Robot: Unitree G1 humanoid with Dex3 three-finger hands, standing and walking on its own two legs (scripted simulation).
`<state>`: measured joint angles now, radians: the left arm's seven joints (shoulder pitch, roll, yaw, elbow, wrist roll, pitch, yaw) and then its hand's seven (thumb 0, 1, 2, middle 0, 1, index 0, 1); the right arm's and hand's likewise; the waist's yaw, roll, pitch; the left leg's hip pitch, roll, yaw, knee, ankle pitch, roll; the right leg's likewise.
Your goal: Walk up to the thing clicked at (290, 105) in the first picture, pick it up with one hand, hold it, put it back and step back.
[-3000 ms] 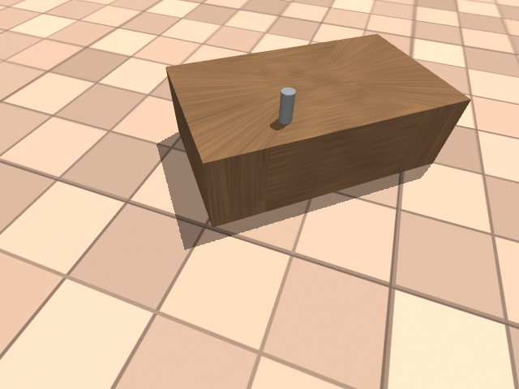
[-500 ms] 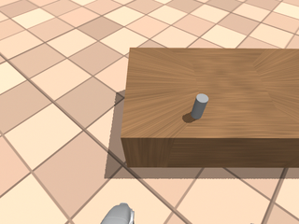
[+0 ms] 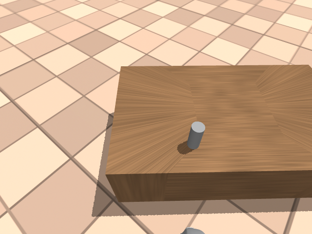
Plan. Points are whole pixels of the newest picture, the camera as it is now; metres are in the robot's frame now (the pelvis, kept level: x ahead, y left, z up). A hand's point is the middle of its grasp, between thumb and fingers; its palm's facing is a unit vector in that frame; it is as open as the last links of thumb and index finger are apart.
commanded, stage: walk up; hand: right
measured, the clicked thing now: (195, 135) +0.55 -0.18 -0.26
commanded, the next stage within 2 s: stand in 1.68 s
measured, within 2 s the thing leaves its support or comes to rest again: neither
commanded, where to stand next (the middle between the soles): +0.10 +0.03 m, yaw +0 degrees
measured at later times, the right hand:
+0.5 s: hand out of the picture +0.09 -0.26 -0.14, palm faces -0.08 +0.91 -0.40, open 7.4 cm
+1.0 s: hand out of the picture +0.14 -0.22 -0.13, palm faces -0.05 +0.94 -0.33, open 7.4 cm
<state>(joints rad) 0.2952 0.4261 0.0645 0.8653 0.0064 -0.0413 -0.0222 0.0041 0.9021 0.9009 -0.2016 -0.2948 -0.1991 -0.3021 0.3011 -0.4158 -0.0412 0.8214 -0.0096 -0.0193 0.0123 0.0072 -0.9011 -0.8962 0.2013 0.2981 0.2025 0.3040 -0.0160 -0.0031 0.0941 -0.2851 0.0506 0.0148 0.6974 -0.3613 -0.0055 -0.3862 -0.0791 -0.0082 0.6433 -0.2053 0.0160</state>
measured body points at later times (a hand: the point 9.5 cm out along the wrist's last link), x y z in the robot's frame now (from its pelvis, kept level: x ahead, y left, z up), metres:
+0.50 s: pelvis +0.01 +0.01 +0.00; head +0.03 +0.02 +0.45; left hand +0.07 +0.34 -0.12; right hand +0.09 -0.31 -0.11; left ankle +0.00 +0.14 -0.72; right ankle +0.07 -0.13 -0.70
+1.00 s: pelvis +0.03 +0.02 +0.02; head +0.04 +0.02 +0.47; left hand +0.09 +0.34 -0.10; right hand +0.14 -0.27 -0.11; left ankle +0.00 +0.14 -0.72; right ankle +0.07 -0.12 -0.72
